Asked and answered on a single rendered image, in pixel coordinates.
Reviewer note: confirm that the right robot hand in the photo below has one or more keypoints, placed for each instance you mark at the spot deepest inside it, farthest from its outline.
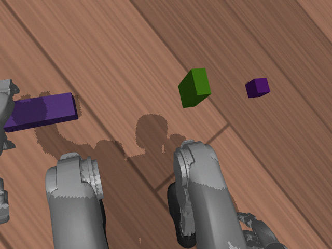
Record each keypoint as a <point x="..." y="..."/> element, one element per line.
<point x="260" y="236"/>

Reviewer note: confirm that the left robot hand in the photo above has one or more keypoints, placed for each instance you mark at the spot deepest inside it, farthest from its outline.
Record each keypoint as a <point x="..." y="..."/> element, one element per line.
<point x="7" y="91"/>

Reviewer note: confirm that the right robot foot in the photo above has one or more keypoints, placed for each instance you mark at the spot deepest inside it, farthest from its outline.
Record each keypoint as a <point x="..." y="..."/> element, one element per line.
<point x="174" y="208"/>

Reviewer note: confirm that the left robot foot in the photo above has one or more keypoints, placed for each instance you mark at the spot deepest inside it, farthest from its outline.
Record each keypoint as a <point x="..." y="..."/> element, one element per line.
<point x="104" y="219"/>

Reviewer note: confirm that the left robot arm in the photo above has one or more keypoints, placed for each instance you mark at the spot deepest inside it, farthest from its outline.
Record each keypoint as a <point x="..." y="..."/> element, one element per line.
<point x="4" y="206"/>

